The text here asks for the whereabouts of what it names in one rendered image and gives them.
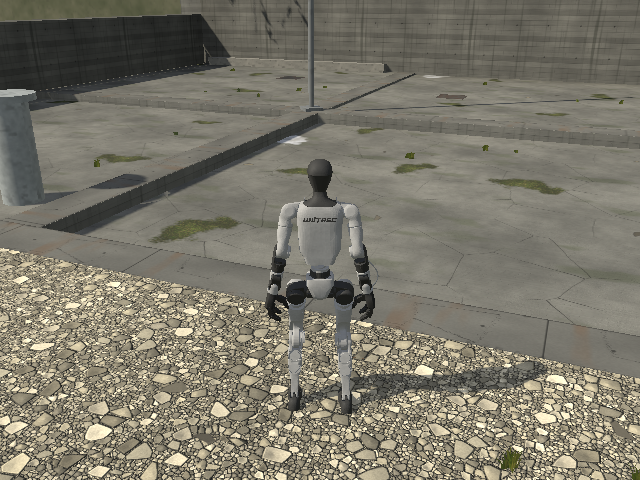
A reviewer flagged robot left shin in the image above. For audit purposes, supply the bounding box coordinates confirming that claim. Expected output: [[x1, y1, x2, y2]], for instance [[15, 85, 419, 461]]
[[288, 330, 302, 397]]

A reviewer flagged right robot foot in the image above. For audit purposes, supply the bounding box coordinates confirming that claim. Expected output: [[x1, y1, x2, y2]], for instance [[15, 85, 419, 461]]
[[338, 388, 352, 414]]

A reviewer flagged robot left forearm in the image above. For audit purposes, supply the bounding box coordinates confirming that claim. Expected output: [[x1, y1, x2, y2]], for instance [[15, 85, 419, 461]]
[[267, 244, 286, 295]]

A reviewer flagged robot left upper arm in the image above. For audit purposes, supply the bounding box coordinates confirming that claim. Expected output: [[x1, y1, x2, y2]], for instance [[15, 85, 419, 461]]
[[275, 202, 299, 259]]

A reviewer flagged robot right upper arm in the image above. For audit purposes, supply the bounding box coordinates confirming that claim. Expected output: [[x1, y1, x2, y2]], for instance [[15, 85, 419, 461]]
[[341, 202, 365, 259]]

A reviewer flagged robot right forearm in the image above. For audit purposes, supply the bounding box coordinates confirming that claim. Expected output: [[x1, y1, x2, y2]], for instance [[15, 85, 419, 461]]
[[354, 244, 373, 294]]

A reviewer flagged robot right hand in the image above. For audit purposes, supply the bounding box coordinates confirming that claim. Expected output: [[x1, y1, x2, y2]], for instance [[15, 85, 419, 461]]
[[352, 291, 375, 321]]

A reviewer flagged robot left hand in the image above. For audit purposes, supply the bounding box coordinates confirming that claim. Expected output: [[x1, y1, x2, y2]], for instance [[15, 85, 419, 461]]
[[265, 293, 289, 322]]

